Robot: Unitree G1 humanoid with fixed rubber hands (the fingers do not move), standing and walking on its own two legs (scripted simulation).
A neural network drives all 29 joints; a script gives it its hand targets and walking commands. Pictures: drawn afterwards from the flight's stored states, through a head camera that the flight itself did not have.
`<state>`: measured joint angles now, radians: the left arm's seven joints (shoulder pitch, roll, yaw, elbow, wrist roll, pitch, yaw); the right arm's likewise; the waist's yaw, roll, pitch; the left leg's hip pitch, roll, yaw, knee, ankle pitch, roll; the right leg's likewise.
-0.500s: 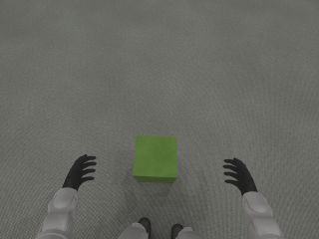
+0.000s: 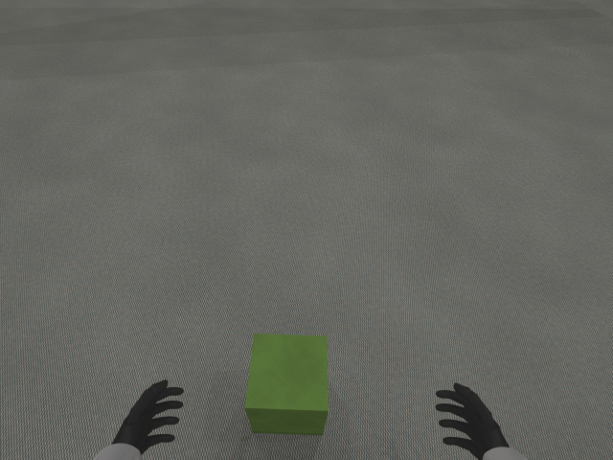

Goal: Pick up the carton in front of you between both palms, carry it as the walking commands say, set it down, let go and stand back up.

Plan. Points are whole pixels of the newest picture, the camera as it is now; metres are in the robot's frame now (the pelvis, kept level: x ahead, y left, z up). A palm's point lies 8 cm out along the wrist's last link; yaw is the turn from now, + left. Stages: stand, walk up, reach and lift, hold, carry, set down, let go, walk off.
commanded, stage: let go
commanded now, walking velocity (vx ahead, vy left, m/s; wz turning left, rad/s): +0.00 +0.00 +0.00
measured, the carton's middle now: (289, 385) +0.43 +0.05 -0.65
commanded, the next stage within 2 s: stand in 0.14 s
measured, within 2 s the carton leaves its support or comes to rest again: neither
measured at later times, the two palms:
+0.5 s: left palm (88, 441) +0.17 +0.30 -0.09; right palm (520, 450) +0.17 -0.28 -0.08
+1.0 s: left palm (77, 457) +0.15 +0.31 -0.09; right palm out of the picture +0.15 -0.29 -0.09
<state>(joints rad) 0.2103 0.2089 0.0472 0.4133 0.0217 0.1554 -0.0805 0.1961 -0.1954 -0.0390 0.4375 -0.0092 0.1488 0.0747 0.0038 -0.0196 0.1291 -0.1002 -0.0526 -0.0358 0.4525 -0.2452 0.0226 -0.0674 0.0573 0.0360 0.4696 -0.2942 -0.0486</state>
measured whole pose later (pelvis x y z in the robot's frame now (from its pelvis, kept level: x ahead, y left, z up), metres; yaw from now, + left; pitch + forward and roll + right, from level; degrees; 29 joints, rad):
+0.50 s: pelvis +0.03 +0.01 +0.00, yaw -1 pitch +0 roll +0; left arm 0.21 0.34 0.05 0.67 0.03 0.03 0.02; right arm 0.17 -0.33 -0.05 0.71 -0.03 0.03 -0.01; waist 0.00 -0.01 0.02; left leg -0.20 -0.05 -0.01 0.52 -0.32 0.04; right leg -0.16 0.05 0.05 0.50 -0.34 -0.03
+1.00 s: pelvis +0.03 +0.01 +0.00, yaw -1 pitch -1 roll +0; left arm 0.18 0.36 0.02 0.82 0.03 0.00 0.03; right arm 0.13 -0.35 -0.02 0.89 -0.03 0.00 -0.02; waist -0.01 -0.01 0.01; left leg -0.15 -0.05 -0.01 0.44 -0.27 0.04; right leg -0.11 0.05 0.05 0.43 -0.30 -0.03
